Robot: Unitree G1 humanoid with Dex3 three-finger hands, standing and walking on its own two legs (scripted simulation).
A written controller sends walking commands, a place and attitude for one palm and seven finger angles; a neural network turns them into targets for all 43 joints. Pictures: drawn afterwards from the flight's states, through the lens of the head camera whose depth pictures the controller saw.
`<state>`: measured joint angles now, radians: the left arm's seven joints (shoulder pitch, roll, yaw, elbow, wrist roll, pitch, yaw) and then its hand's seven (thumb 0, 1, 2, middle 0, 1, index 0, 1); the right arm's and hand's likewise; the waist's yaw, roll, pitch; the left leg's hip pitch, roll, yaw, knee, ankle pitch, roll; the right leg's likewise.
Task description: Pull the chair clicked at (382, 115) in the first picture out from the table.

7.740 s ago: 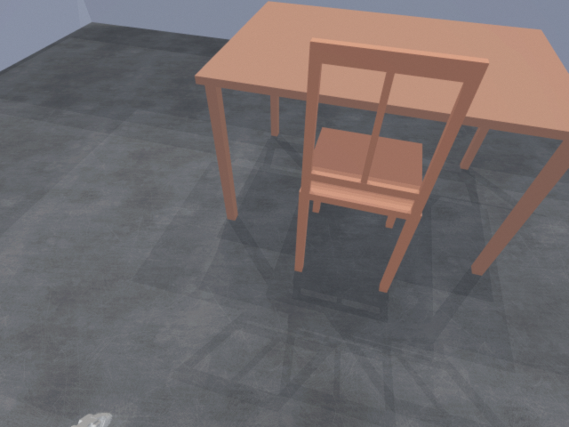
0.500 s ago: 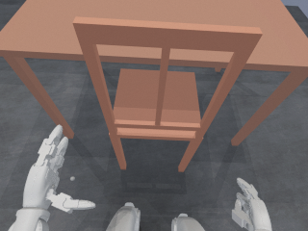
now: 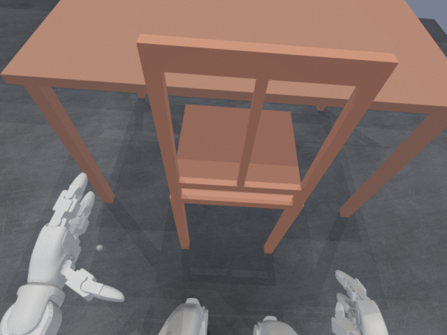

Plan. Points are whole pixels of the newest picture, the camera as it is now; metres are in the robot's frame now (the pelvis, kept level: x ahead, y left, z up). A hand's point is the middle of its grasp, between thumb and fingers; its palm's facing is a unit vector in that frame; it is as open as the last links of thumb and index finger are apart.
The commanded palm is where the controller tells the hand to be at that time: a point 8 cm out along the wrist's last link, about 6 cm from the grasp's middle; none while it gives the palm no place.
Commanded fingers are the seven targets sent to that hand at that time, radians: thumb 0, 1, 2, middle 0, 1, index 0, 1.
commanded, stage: raise the hand toward the chair's back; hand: left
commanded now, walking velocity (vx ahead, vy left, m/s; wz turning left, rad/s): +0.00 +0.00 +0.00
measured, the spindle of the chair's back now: (249, 142) +0.49 -0.02 +0.02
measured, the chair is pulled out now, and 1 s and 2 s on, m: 0.00 0.00 0.00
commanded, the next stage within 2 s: aim the fingers beside a spindle in 0.36 s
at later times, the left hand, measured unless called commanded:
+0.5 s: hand (118, 248) +0.24 +0.18 +0.04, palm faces +0.06 -0.99 -0.10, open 16.9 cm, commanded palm +0.23 +0.24 +0.04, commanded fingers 0.00 -0.50 0.30 -0.06 -0.08 -0.06 -0.08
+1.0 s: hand (134, 230) +0.28 +0.17 +0.02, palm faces +0.03 -1.00 -0.08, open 16.9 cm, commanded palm +0.26 +0.22 +0.02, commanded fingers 0.00 -0.50 0.30 -0.06 -0.08 -0.06 -0.08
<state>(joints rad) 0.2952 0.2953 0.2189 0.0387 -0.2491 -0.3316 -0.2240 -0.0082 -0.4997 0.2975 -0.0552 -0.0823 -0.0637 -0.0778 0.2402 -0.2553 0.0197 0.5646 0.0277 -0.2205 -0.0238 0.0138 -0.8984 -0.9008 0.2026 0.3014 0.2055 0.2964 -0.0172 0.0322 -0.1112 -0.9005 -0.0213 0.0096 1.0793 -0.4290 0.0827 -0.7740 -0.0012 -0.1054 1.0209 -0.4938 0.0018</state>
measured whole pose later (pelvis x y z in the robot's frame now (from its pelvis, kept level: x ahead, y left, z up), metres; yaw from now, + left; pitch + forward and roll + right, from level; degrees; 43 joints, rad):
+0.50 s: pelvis +0.00 -0.03 +0.00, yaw +1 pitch +14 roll -3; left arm 0.30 0.28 0.21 0.07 -0.26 -0.39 -0.21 -0.01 -0.50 0.30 -0.06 -0.08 -0.07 -0.08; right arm 0.23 -0.25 0.02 0.57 0.03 -0.25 -0.02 0.01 -0.90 -0.90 0.20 0.30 0.20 0.30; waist -0.02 0.04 -0.12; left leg -0.90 -0.01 -0.01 1.09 -0.44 0.05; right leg -0.78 0.02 -0.13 1.04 -0.51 -0.04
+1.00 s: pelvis +0.01 -0.04 -0.01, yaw +0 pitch +17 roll -2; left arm 0.17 0.28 0.25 0.21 -0.27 -0.41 -0.27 -0.01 -0.50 0.30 -0.06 -0.08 -0.06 -0.08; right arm 0.24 -0.27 -0.01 0.61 0.03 -0.25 -0.01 0.01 -0.90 -0.90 0.20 0.30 0.20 0.30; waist -0.03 0.04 -0.13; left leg -0.96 0.01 -0.01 1.13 -0.46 0.03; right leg -0.85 0.03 -0.12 1.10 -0.54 -0.05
